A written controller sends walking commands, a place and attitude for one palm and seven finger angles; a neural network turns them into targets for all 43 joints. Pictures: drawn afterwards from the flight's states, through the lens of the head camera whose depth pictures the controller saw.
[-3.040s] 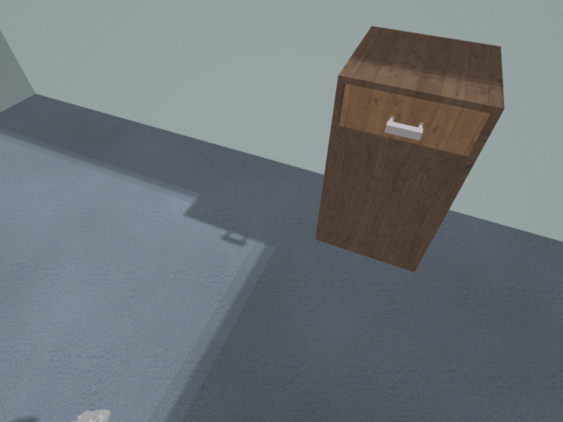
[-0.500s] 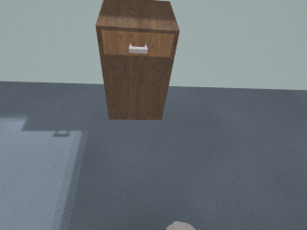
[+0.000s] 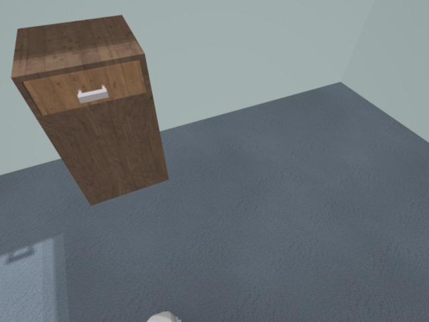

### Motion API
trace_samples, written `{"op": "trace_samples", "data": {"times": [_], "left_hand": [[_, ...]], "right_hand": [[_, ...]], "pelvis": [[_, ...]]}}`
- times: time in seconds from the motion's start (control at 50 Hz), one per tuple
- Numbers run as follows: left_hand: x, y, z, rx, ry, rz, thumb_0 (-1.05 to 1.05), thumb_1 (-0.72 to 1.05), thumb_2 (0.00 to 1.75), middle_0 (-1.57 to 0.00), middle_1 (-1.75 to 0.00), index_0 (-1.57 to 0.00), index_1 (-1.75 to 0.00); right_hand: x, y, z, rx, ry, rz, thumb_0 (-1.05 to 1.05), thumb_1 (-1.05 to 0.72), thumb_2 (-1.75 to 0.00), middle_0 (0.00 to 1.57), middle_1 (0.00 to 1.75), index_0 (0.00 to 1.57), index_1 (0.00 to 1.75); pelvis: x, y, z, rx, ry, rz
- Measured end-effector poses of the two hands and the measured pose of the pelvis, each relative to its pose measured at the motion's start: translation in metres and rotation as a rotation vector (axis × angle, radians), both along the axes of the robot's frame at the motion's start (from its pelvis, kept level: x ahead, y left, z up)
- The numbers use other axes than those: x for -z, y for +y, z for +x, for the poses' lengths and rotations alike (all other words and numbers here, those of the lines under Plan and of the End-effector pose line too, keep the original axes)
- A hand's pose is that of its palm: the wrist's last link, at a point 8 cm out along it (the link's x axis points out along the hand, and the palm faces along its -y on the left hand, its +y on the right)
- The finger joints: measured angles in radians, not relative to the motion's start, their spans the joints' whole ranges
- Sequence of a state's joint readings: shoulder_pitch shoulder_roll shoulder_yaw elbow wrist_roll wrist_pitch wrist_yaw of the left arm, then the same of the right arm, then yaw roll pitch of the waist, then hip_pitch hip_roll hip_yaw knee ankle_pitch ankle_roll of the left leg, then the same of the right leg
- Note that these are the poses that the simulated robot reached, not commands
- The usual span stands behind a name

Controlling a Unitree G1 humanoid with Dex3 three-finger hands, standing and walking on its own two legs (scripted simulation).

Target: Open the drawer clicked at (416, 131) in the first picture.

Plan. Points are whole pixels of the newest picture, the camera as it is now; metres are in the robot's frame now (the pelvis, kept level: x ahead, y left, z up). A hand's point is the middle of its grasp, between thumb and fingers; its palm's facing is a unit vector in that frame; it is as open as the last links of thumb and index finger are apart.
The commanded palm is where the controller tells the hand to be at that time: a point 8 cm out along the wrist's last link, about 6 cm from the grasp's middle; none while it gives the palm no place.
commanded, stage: walk to a spot facing it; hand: left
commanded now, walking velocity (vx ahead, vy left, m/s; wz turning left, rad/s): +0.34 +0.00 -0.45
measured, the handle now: (92, 92) +0.89 +0.50 -0.08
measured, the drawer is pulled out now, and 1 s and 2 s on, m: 0.00 0.00 0.00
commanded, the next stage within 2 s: turn to face it in 0.56 s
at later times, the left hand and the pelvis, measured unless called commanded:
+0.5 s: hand (131, 264) +0.28 +0.22 -0.17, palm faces -0.26 -0.95 -0.16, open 7.4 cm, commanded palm none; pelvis +0.15 +0.06 +0.00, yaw -18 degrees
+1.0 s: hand (177, 221) +0.41 +0.12 -0.18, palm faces -0.31 -0.94 -0.11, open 7.4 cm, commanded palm none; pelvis +0.25 +0.02 -0.02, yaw -18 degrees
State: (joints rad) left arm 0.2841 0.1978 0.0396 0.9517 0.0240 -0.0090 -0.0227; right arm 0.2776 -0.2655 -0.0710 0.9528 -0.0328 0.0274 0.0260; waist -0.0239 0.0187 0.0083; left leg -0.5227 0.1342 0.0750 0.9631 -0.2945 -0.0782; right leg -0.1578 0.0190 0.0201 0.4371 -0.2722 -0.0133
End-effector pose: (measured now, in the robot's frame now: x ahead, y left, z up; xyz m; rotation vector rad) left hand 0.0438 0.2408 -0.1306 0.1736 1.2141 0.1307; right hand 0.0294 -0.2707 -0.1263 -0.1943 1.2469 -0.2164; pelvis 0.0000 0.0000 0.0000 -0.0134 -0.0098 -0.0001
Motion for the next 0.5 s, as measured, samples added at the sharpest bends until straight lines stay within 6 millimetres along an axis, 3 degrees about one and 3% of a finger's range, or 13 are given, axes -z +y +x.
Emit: {"op": "trace_samples", "data": {"times": [0.12,0.2,0.28,0.36,0.5], "left_hand": [[0.02,0.023,0.005,-0.005,0.096,-0.037,0.0,0.9,0.9,-0.21,-0.3,-0.2,-0.3],[0.039,0.048,0.028,0.021,0.158,-0.046,0.0,0.9,0.9,-0.21,-0.3,-0.2,-0.3],[0.029,0.061,0.08,0.086,0.146,-0.045,0.01,0.91,0.9,-0.2,-0.3,-0.2,-0.3],[0.015,0.06,0.142,0.14,0.074,-0.043,0.01,0.91,0.9,-0.2,-0.3,-0.2,-0.3],[0.007,0.026,0.247,0.277,0.007,-0.043,0.0,0.91,0.9,-0.2,-0.3,-0.19,-0.3]], "right_hand": [[-0.01,0.03,0.058,-0.003,-0.096,-0.025,0.01,-0.91,-0.9,0.2,0.3,0.2,0.3],[-0.009,0.054,0.084,0.019,-0.165,-0.056,0.0,-0.91,-0.9,0.2,0.3,0.2,0.3],[-0.013,0.079,0.075,0.102,-0.13,-0.033,0.0,-0.91,-0.9,0.2,0.3,0.2,0.3],[-0.011,0.101,0.054,0.2,-0.033,0.002,0.0,-0.92,-0.9,0.21,0.3,0.2,0.3],[0.0,0.129,0.016,0.373,0.141,0.075,0.0,-0.92,-0.9,0.21,0.3,0.2,0.3]], "pelvis": [[0.005,0.026,0.036,0.054,0.002,-0.019],[0.017,0.046,0.061,0.118,-0.006,-0.022],[0.005,0.055,0.086,0.173,-0.01,-0.027],[-0.005,0.06,0.11,0.226,-0.001,-0.025],[-0.004,0.055,0.149,0.308,0.001,-0.014]]}}
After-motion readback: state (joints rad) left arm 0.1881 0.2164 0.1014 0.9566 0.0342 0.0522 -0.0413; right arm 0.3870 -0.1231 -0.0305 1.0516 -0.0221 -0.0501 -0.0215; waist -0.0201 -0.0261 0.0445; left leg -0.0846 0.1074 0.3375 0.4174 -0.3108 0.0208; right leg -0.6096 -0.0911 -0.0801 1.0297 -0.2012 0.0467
